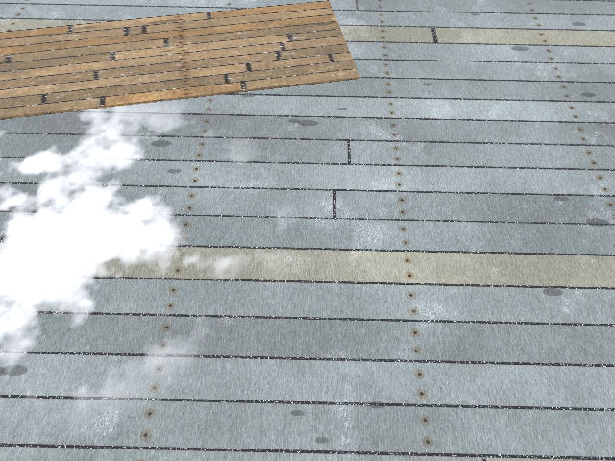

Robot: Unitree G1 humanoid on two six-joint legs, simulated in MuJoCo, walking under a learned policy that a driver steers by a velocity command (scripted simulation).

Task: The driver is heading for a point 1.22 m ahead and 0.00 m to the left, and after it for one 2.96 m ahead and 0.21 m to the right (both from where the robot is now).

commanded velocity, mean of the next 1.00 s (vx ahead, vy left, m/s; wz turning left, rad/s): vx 0.50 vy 0.00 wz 0.11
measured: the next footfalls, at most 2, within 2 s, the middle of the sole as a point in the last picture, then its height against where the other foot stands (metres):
right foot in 0.20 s outside the picture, level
left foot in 0.70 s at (242, 442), level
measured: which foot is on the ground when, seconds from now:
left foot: down 0.00-0.20, up 0.22-0.68, down 0.70-1.00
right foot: up 0.00-0.18, down 0.20-0.70, up 0.72-1.00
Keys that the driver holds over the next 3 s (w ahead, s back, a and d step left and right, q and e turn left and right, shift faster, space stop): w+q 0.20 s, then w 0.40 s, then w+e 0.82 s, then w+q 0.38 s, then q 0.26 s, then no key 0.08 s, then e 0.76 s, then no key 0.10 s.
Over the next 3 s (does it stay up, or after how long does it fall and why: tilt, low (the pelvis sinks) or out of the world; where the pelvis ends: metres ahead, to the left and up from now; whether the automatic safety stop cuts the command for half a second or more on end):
stays up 1.19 0.02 0.00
